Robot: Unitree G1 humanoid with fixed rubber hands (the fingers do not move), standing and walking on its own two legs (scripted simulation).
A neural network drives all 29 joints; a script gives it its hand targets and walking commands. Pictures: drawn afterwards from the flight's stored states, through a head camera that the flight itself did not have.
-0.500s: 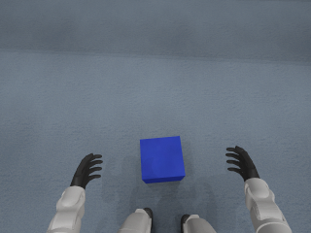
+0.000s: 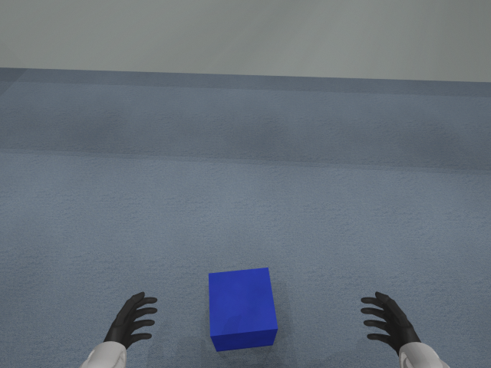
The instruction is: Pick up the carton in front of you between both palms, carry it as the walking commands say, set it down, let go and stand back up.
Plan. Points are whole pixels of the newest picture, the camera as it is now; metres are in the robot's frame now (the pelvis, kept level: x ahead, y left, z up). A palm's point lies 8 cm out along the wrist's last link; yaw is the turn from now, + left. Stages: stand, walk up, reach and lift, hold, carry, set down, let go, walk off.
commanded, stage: let go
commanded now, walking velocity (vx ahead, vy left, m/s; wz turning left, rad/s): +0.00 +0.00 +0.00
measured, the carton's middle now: (241, 310) +0.38 +0.04 -0.65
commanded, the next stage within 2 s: stand in 0.16 s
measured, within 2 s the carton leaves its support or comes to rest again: neither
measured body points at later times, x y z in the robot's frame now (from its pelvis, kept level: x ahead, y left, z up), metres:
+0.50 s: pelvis +0.04 +0.02 -0.01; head +0.03 +0.02 +0.44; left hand +0.13 +0.29 -0.12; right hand +0.14 -0.24 -0.13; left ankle +0.00 +0.13 -0.74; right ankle -0.03 -0.11 -0.74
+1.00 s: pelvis +0.04 +0.02 -0.02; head +0.04 +0.02 +0.43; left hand +0.06 +0.28 -0.15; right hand +0.13 -0.24 -0.14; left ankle +0.00 +0.13 -0.74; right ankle -0.03 -0.11 -0.74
